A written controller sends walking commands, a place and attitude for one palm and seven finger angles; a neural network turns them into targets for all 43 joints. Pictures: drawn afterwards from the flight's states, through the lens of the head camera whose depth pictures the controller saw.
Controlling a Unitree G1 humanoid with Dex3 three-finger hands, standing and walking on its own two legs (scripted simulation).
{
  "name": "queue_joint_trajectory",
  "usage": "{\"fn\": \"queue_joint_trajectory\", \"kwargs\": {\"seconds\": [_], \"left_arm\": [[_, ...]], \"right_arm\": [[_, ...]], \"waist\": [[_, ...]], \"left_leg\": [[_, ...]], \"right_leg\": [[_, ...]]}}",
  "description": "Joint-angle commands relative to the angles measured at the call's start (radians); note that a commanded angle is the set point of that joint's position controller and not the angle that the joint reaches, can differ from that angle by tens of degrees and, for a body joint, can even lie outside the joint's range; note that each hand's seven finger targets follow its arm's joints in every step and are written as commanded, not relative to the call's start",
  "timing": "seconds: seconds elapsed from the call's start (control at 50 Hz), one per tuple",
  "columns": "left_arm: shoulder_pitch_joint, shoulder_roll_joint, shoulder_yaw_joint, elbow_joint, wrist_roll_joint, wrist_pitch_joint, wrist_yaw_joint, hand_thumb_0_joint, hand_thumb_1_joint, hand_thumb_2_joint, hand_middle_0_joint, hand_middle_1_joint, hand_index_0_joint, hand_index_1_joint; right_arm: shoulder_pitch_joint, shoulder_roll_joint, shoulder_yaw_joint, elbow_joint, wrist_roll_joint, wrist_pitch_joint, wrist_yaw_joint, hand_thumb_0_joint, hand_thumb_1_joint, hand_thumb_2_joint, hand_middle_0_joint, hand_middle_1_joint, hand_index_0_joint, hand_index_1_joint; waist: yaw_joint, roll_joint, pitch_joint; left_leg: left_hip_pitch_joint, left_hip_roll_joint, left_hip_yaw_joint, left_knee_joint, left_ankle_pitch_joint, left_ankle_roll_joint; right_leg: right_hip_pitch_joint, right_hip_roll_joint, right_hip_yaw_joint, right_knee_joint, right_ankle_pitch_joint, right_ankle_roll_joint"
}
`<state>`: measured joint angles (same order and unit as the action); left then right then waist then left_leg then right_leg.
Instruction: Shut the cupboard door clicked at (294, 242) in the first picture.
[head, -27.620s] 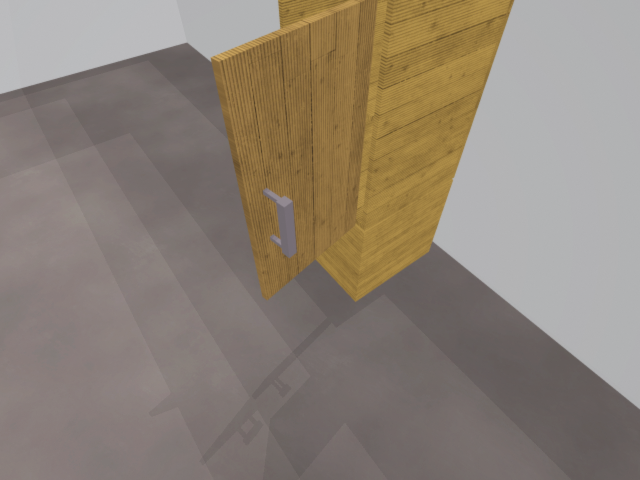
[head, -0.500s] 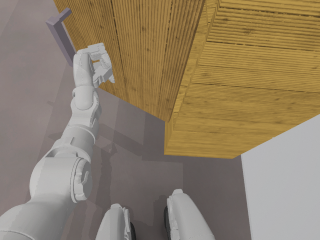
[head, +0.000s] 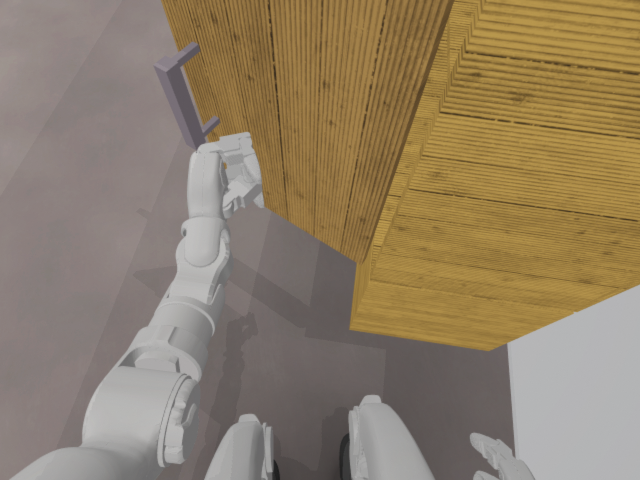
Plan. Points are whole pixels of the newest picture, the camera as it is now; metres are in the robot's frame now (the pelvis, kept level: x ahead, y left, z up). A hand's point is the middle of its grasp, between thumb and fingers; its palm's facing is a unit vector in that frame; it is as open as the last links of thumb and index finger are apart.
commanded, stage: draw the hand back to the body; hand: left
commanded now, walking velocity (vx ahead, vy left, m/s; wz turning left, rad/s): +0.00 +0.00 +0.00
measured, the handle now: (193, 99) +0.62 +0.15 +0.03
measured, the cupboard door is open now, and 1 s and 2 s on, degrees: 65 65 65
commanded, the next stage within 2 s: step back with the hand held close in 1.50 s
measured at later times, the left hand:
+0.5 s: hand (143, 249) +0.33 +0.14 +0.15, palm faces -0.02 -0.99 -0.14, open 3.1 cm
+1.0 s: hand out of the picture +0.25 +0.26 +0.24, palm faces +0.37 -0.85 -0.37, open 5.2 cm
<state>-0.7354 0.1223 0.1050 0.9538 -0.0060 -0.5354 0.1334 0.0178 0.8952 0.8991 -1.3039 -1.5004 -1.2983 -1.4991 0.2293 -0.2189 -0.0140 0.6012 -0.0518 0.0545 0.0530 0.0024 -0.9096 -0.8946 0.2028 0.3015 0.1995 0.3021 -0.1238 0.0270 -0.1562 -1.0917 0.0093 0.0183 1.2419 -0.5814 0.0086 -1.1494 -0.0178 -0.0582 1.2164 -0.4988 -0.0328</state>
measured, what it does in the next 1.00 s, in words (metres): rises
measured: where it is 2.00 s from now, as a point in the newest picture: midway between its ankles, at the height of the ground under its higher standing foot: outside the picture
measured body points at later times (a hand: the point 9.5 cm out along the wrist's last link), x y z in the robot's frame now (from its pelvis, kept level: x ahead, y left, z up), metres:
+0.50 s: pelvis +0.02 +0.00 +0.08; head +0.05 -0.01 +0.53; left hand +0.33 +0.19 +0.16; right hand +0.17 -0.25 -0.02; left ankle +0.00 +0.11 -0.63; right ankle +0.03 -0.10 -0.63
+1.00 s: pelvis +0.04 +0.02 +0.11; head +0.02 -0.01 +0.56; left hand +0.23 +0.30 +0.27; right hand +0.24 -0.18 +0.03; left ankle +0.00 +0.11 -0.63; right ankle +0.03 -0.10 -0.63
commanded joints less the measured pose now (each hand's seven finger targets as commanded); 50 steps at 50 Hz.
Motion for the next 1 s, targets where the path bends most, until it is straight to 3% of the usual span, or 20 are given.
{"fn": "queue_joint_trajectory", "kwargs": {"seconds": [0.0, 0.06, 0.16, 0.18, 0.22, 0.28, 0.36, 0.4, 0.42, 0.44, 0.46, 0.48, 0.62, 0.66, 0.68, 0.76, 0.78, 0.86, 0.88, 0.98], "left_arm": [[-0.116, 0.124, 0.036, -0.392, -0.044, -0.017, -0.034, 0.0, 0.9, 0.9, -1.3, -1.5, -1.3, -1.5], [-0.008, 0.139, 0.026, -0.515, -0.074, 0.037, -0.06, 0.0, 0.9, 0.9, -1.3, -1.5, -1.3, -1.5], [0.04, 0.115, -0.031, -0.686, -0.113, 0.044, -0.097, 0.0, 0.9, 0.9, -1.3, -1.5, -1.3, -1.5], [0.092, 0.133, -0.012, -0.679, -0.118, 0.045, -0.105, 0.0, 0.9, 0.9, -1.3, -1.5, -1.3, -1.5], [0.155, 0.115, -0.041, -0.698, -0.122, 0.053, -0.131, 0.0, 0.9, 0.9, -1.3, -1.5, -1.3, -1.5], [0.302, 0.144, -0.022, -0.754, -0.146, 0.085, -0.168, 0.0, 0.9, 0.9, -1.3, -1.5, -1.3, -1.5], [0.476, 0.18, 0.01, -0.882, -0.181, 0.14, -0.21, 0.0, 0.9, 0.9, -1.217, -1.41, -1.217, -1.41], [0.496, 0.191, 0.022, -0.945, -0.195, 0.159, -0.222, 0.0, 0.9, 0.9, -1.163, -1.35, -1.163, -1.35], [0.522, 0.268, -0.025, -1.0, -0.088, 0.219, -0.158, 0.0, 0.9, 0.9, -1.135, -1.32, -1.135, -1.32], [0.54, 0.23, -0.039, -1.054, -0.086, 0.263, -0.124, 0.0, 0.9, 0.9, -1.107, -1.29, -1.107, -1.29], [0.547, 0.232, -0.052, -1.091, -0.076, 0.297, -0.104, 0.0, 0.9, 0.9, -1.08, -1.26, -1.08, -1.26], [0.574, 0.255, -0.025, -1.089, -0.069, 0.324, -0.083, 0.0, 0.9, 0.9, -1.053, -1.23, -1.053, -1.23], [0.696, 0.261, 0.003, -1.219, -0.054, 0.426, -0.037, 0.0, 0.9, 0.9, -0.86, -1.02, -0.86, -1.02], [0.74, 0.266, 0.014, -1.244, -0.051, 0.438, -0.035, 0.0, 0.9, 0.9, -0.805, -0.96, -0.805, -0.96], [0.75, 0.26, 0.016, -1.277, -0.051, 0.441, -0.034, 0.0, 0.9, 0.9, -0.777, -0.93, -0.777, -0.93], [0.844, 0.308, 0.091, -1.338, -0.049, 0.457, -0.027, 0.0, 0.9, 0.9, -0.668, -0.81, -0.668, -0.81], [0.857, 0.3, 0.096, -1.371, -0.05, 0.456, -0.027, 0.0, 0.9, 0.9, -0.64, -0.78, -0.64, -0.78], [0.936, 0.358, 0.183, -1.45, -0.048, 0.458, -0.018, 0.0, 0.9, 0.9, -0.53, -0.66, -0.53, -0.66], [0.954, 0.345, 0.184, -1.473, -0.05, 0.458, -0.018, 0.0, 0.9, 0.9, -0.502, -0.63, -0.502, -0.63], [1.044, 0.392, 0.277, -1.525, -0.056, 0.451, -0.013, 0.0, 0.9, 0.9, -0.365, -0.48, -0.365, -0.48]], "right_arm": [[0.159, -0.148, -0.055, -0.128, 0.03, -0.007, -0.01, 0.0, -0.9, -0.9, 0.2, 0.3, 0.2, 0.3], [0.152, -0.145, -0.049, -0.157, 0.051, -0.006, -0.032, 0.0, -0.9, -0.9, 0.2, 0.3, 0.2, 0.3], [0.11, -0.139, -0.038, -0.154, 0.069, -0.039, -0.071, 0.0, -0.9, -0.9, 0.2, 0.3, 0.2, 0.3], [0.1, -0.138, -0.037, -0.146, 0.071, -0.047, -0.076, 0.0, -0.9, -0.9, 0.2, 0.3, 0.2, 0.3], [0.084, -0.137, -0.033, -0.145, 0.074, -0.06, -0.079, 0.0, -0.9, -0.9, 0.2, 0.3, 0.2, 0.3], [0.055, -0.136, -0.028, -0.166, 0.086, -0.073, -0.081, 0.0, -0.9, -0.9, 0.2, 0.3, 0.2, 0.3], [0.02, -0.134, -0.021, -0.204, 0.096, -0.084, -0.084, 0.0, -0.9, -0.9, 0.2, 0.3, 0.2, 0.3], [-0.002, -0.132, -0.018, -0.213, 0.099, -0.092, -0.089, 0.0, -0.9, -0.9, 0.2, 0.3, 0.2, 0.3], [-0.047, -0.109, -0.029, -0.228, 0.099, -0.063, -0.115, 0.0, -0.9, -0.9, 0.2, 0.3, 0.2, 0.3], [-0.059, -0.1, -0.02, -0.246, 0.098, -0.057, -0.13, 0.0, -0.9, -0.9, 0.2, 0.3, 0.2, 0.3], [-0.067, -0.1, -0.014, -0.245, 0.098, -0.054, -0.142, 0.0, -0.9, -0.9, 0.2, 0.3, 0.2, 0.3], [-0.077, -0.099, -0.008, -0.233, 0.096, -0.053, -0.154, 0.0, -0.9, -0.9, 0.2, 0.3, 0.2, 0.3], [-0.128, -0.088, 0.024, -0.21, 0.081, -0.081, -0.178, 0.0, -0.9, -0.9, 0.2, 0.3, 0.2, 0.3], [-0.134, -0.092, 0.027, -0.202, 0.077, -0.092, -0.176, 0.0, -0.9, -0.9, 0.2, 0.3, 0.2, 0.3], [-0.137, -0.089, 0.03, -0.202, 0.074, -0.099, -0.174, 0.0, -0.9, -0.9, 0.2, 0.3, 0.2, 0.3], [-0.146, -0.094, 0.033, -0.188, 0.063, -0.118, -0.162, 0.0, -0.9, -0.9, 0.2, 0.3, 0.2, 0.3], [-0.147, -0.088, 0.035, -0.19, 0.062, -0.122, -0.158, 0.0, -0.9, -0.9, 0.2, 0.3, 0.2, 0.3], [-0.152, -0.092, 0.03, -0.18, 0.055, -0.141, -0.148, 0.0, -0.9, -0.9, 0.2, 0.3, 0.2, 0.3], [-0.151, -0.086, 0.03, -0.181, 0.057, -0.143, -0.146, 0.0, -0.9, -0.9, 0.2, 0.3, 0.2, 0.3], [-0.151, -0.093, 0.017, -0.167, 0.055, -0.161, -0.137, 0.0, -0.9, -0.9, 0.2, 0.3, 0.2, 0.3]], "waist": [[0.048, -0.018, -0.604], [0.046, -0.129, -0.518], [0.029, -0.121, -0.333], [0.046, -0.1, -0.307], [0.048, -0.066, -0.275], [0.082, -0.02, -0.241], [0.112, -0.009, -0.215], [0.107, -0.05, -0.178], [0.129, -0.062, -0.23], [0.115, -0.031, -0.18], [0.113, -0.016, -0.146], [0.116, -0.038, -0.098], [0.135, -0.006, 0.008], [0.14, -0.019, 0.03], [0.141, 0.016, 0.024], [0.157, 0.014, 0.047], [0.157, 0.027, 0.04], [0.173, 0.057, 0.036], [0.172, 0.055, 0.032], [0.181, 0.026, 0.059]], "left_leg": [[0.308, -0.023, -0.003, -0.214, 0.468, 0.003], [0.297, -0.023, 0.004, -0.281, 0.402, 0.016], [0.379, -0.021, 0.01, -0.365, 0.298, 0.023], [0.394, -0.02, 0.009, -0.384, 0.288, 0.02], [0.436, -0.02, 0.009, -0.412, 0.28, 0.019], [0.49, -0.022, 0.01, -0.467, 0.305, 0.018], [0.55, -0.02, 0.007, -0.516, 0.391, 0.017], [0.567, -0.018, 0.004, -0.537, 0.394, 0.018], [0.631, -0.016, 0.012, -0.593, 0.407, 0.019], [0.661, -0.015, 0.014, -0.617, 0.409, 0.022], [0.688, -0.014, 0.01, -0.64, 0.416, 0.025], [0.705, -0.01, 0.008, -0.659, 0.422, 0.026], [0.879, 0.002, -0.006, -0.792, 0.49, 0.022], [0.905, 0.005, -0.011, -0.82, 0.508, 0.02], [0.93, 0.005, -0.007, -0.829, 0.532, 0.018], [0.955, 0.01, -0.015, -0.861, 0.595, 0.01], [0.967, 0.011, -0.017, -0.865, 0.618, 0.007], [0.984, 0.015, -0.02, -0.871, 0.692, -0.001], [0.994, 0.016, -0.02, -0.87, 0.713, -0.003], [0.984, 0.02, -0.018, -0.872, 0.728, -0.005]], "right_leg": [[0.605, 0.022, 0.054, -0.192, 0.552, 0.012], [0.707, 0.022, 0.066, -0.275, 0.519, 0.021], [0.687, 0.016, 0.067, -0.392, 0.363, 0.03], [0.683, 0.017, 0.065, -0.406, 0.342, 0.027], [0.677, 0.014, 0.058, -0.428, 0.323, 0.025], [0.727, 0.012, 0.051, -0.463, 0.332, 0.017], [0.808, 0.011, 0.037, -0.482, 0.429, 0.013], [0.825, 0.012, 0.033, -0.5, 0.439, 0.017], [0.907, -0.014, 0.086, -0.557, 0.42, 0.017], [0.908, -0.017, 0.08, -0.59, 0.419, 0.02], [0.918, -0.017, 0.073, -0.613, 0.421, 0.019], [0.919, -0.015, 0.064, -0.631, 0.424, 0.019], [0.997, -0.005, 0.026, -0.741, 0.441, 0.014], [1.019, -0.001, 0.02, -0.77, 0.44, 0.013], [1.036, -0.005, 0.021, -0.775, 0.461, 0.012], [1.081, 0.0, 0.014, -0.807, 0.496, 0.011], [1.095, -0.002, 0.013, -0.805, 0.51, 0.01], [1.125, 0.0, 0.011, -0.816, 0.542, 0.011], [1.128, -0.001, 0.009, -0.813, 0.553, 0.013], [1.129, -0.002, 0.008, -0.82, 0.556, 0.019]]}}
